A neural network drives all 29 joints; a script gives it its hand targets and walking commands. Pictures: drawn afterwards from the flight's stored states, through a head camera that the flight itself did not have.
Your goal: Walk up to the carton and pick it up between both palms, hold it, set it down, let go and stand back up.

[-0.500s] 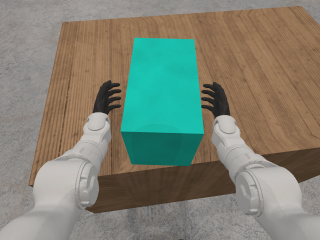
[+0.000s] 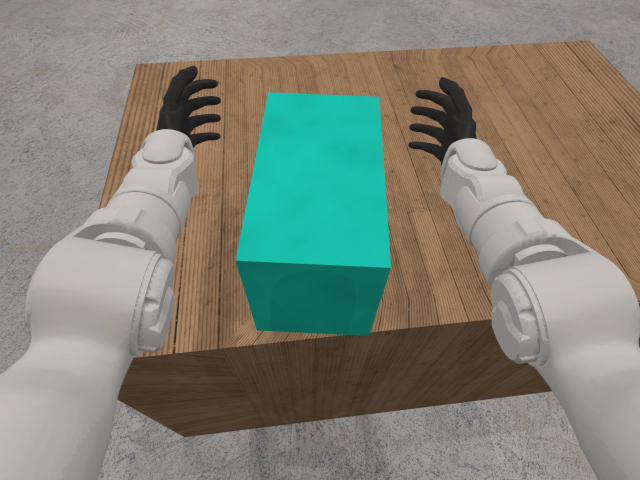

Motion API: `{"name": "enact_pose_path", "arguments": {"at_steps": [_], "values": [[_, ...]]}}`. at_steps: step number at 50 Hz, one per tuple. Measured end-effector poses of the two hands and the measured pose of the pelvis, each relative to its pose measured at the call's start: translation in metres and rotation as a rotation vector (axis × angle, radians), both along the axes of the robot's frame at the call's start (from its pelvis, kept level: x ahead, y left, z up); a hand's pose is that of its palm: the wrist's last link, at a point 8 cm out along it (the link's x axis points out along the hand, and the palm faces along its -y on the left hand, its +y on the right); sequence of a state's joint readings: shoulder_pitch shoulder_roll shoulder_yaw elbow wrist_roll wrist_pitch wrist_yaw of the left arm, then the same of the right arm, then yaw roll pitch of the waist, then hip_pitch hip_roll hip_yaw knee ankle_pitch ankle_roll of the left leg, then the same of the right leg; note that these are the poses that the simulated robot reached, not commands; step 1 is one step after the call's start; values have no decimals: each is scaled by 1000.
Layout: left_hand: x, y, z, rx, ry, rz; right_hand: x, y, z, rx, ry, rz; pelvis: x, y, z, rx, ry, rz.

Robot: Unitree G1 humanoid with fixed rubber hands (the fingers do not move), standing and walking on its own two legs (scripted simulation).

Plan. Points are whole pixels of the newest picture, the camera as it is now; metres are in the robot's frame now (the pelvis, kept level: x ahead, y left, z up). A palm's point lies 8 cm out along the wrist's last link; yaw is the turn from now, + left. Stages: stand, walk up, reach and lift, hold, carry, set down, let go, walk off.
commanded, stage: set down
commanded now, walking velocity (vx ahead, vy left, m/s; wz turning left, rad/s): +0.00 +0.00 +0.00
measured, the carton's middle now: (318, 213) +0.50 -0.01 +0.00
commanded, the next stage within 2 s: none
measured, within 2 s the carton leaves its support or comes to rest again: neither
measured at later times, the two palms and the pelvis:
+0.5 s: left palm (163, 153) +0.47 +0.16 +0.16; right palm (466, 159) +0.46 -0.17 +0.15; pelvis +0.01 +0.00 +0.02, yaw +1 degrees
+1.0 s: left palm (157, 275) +0.37 +0.18 +0.06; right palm (462, 279) +0.35 -0.17 +0.05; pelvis +0.00 +0.00 +0.01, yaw +2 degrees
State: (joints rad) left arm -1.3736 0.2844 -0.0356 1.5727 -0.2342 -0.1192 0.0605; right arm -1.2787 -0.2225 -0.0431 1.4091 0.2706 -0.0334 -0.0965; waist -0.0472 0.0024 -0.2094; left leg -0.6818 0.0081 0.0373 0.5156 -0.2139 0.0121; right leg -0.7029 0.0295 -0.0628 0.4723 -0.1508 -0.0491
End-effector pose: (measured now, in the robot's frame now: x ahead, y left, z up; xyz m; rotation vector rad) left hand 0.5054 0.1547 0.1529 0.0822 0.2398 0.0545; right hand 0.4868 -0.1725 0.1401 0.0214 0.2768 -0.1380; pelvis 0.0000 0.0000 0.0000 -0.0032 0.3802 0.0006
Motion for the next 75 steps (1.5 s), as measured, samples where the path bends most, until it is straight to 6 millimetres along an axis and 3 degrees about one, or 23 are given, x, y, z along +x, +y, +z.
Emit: {"name": "enact_pose_path", "arguments": {"at_steps": [7,15,24,27,31,37,41,45,52,57,66,70,75], "values": [[-12,11,5,-16,-12,-9,-8,5,15,-17,-44,-19,7,0,13,-4,-95,29],[-33,25,-11,-16,44,14,-30,-2,-2,13,37,-51,3,1,15,-6,-141,34],[-30,12,5,-11,15,-5,-28,-3,8,16,15,-34,6,0,15,-7,-154,24],[-34,7,-2,-22,18,-25,-34,-2,0,4,25,-31,10,-2,17,-6,-187,20],[-51,10,-28,-21,33,-36,-50,1,-21,-4,16,-36,14,-4,19,-6,-238,19],[-96,28,-82,4,78,-16,-93,0,-67,12,25,-70,12,-3,20,-4,-299,26],[-124,37,-100,2,52,5,-122,-3,-92,19,26,-78,7,-1,19,-4,-305,35],[-134,37,-100,-7,12,10,-135,-4,-97,20,3,-79,2,1,16,-2,-287,37],[-131,26,-89,-13,-20,-16,-132,4,-90,33,-22,-47,0,5,15,-2,-279,26],[-139,24,-100,-24,-4,-20,-139,13,-100,25,7,-33,5,5,16,-5,-311,24],[-185,49,-142,-11,43,27,-171,15,-132,19,33,-54,12,6,17,-10,-341,37],[-201,61,-147,-3,24,59,-181,13,-142,19,36,-52,12,8,16,-11,-333,42],[-206,66,-143,-6,-3,65,-183,11,-144,20,18,-40,15,11,15,-11,-320,45]]}}
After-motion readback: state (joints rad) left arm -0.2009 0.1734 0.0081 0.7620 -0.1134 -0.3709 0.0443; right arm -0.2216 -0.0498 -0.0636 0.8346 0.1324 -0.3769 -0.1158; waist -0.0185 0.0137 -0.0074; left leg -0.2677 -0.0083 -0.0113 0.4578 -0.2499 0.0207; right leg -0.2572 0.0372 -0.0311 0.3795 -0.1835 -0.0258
